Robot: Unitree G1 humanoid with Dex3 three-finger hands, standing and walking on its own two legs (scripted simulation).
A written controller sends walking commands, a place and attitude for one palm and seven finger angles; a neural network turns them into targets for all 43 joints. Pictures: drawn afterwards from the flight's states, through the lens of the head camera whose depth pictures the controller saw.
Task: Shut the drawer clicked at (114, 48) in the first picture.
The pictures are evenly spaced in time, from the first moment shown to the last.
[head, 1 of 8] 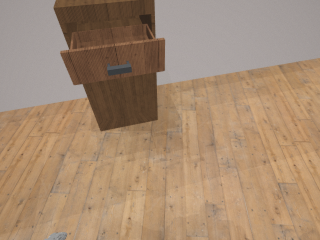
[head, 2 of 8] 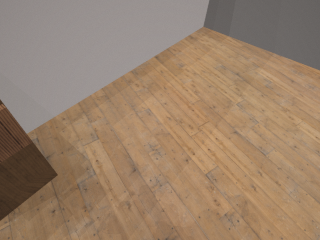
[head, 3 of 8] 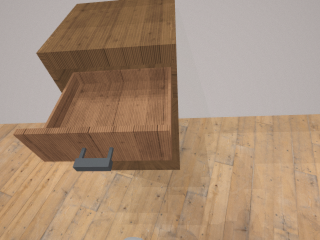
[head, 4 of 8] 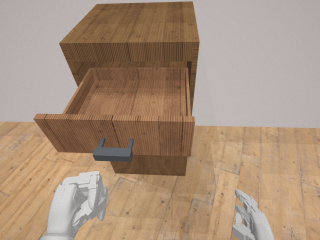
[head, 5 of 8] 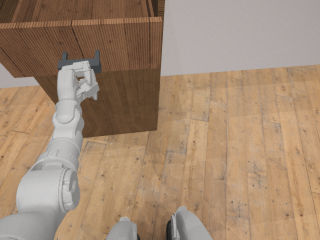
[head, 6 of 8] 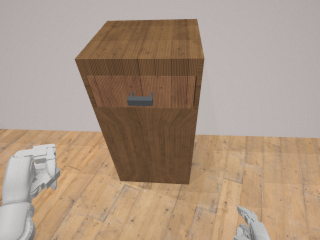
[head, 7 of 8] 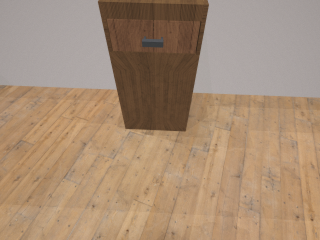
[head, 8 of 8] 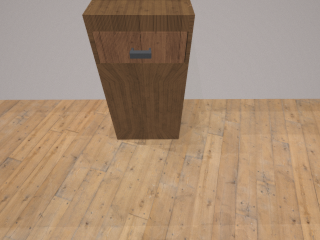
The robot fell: no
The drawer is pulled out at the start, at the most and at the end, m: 0.29 0.29 0.00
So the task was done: yes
